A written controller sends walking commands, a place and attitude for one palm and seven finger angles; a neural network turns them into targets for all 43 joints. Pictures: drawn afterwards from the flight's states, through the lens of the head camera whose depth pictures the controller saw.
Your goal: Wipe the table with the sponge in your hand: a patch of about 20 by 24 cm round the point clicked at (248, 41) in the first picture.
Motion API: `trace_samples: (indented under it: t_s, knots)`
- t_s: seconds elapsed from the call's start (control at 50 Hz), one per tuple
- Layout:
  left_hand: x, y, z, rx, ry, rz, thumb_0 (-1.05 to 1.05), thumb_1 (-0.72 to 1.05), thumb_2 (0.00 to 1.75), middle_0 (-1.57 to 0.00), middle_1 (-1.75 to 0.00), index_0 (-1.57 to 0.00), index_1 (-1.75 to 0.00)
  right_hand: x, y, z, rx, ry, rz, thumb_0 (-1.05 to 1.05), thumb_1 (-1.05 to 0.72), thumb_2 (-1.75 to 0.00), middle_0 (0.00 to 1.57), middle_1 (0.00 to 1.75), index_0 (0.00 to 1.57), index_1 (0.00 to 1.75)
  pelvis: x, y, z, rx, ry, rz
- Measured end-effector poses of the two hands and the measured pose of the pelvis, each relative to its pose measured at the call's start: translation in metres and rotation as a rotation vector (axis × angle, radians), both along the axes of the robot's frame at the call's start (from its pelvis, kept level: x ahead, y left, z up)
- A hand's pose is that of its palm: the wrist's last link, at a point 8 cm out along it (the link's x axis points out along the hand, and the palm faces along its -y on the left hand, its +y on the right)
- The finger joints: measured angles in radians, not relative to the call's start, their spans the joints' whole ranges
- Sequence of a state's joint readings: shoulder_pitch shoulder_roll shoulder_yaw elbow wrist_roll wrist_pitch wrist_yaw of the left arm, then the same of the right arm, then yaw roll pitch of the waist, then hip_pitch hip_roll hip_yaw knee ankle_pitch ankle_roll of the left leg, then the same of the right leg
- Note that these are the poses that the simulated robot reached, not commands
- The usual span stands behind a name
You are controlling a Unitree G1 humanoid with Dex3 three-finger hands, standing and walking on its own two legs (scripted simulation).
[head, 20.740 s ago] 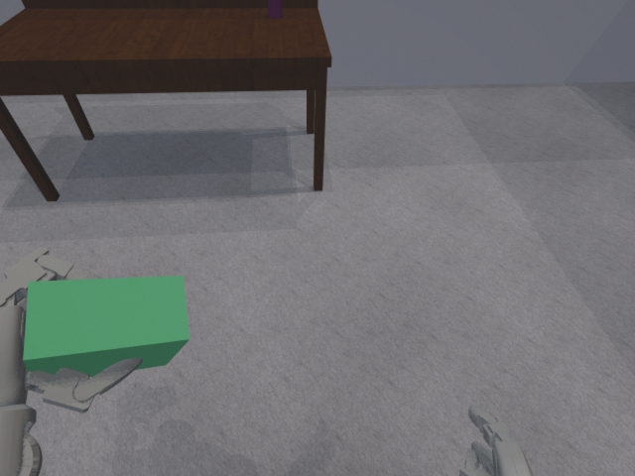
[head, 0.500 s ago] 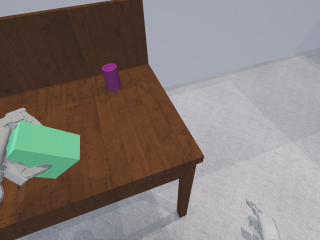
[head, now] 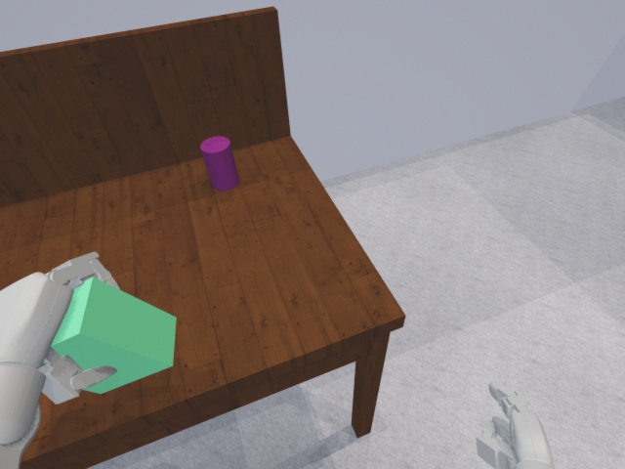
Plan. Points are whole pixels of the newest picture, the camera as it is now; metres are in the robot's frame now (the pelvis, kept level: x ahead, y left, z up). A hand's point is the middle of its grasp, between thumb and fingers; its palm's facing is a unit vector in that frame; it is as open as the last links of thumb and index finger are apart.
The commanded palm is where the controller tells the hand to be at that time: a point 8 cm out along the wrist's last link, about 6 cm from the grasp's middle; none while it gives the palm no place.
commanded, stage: turn the palm down, sponge in hand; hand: left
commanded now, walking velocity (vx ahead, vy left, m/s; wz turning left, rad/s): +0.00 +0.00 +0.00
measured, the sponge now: (112, 345) +0.22 +0.26 +0.09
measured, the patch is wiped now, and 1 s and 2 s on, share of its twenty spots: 0.00 0.00 0.00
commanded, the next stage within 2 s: move the sponge above the wiping area in 1.16 s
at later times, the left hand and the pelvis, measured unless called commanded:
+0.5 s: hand (50, 326) +0.22 +0.32 +0.13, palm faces +0.12 -0.17 -0.98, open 10.0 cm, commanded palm +0.19 +0.31 +0.18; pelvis +0.00 +0.02 +0.02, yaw +0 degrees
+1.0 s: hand (68, 321) +0.23 +0.31 +0.12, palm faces +0.01 -0.09 -1.00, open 10.0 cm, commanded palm +0.20 +0.30 +0.18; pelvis +0.01 +0.02 +0.02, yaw +0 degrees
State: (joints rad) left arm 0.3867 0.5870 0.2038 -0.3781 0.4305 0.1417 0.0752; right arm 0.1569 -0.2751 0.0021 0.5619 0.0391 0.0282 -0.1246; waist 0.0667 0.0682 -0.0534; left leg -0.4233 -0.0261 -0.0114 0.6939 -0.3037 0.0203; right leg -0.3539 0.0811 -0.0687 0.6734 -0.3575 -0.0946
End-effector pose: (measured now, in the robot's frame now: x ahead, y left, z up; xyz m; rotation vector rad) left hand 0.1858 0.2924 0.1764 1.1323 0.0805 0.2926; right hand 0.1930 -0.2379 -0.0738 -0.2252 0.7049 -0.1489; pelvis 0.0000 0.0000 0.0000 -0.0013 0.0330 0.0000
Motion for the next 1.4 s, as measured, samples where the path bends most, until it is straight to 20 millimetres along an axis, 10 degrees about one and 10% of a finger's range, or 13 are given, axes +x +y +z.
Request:
trace_samples:
  t_s: [0.3,0.7,1.4]
  knots:
    - [0.005,0.018,0.003,0.110,0.112,0.114,0.00,-0.50,1.04,-0.75,-1.36,-0.76,-1.35,0.030,0.050,0.020,0.074,-0.052,0.077,0.01,-0.90,-0.90,0.20,0.30,0.20,0.30,-0.002,0.019,0.011,-0.005,-0.041,-0.005]
    - [0.019,0.019,-0.006,0.275,0.194,0.162,0.00,-0.50,1.05,-0.75,-1.36,-0.76,-1.35,0.048,0.070,0.022,0.089,-0.016,0.146,0.02,-0.90,-0.90,0.20,0.30,0.20,0.30,0.000,0.027,0.019,-0.003,-0.065,-0.003]
    - [0.028,-0.006,-0.012,0.294,0.244,0.189,0.00,-0.49,1.05,-0.75,-1.36,-0.76,-1.35,0.059,0.037,0.029,0.099,-0.045,0.122,0.02,-0.90,-0.90,0.20,0.30,0.20,0.30,0.006,0.003,0.021,0.009,-0.075,-0.019]
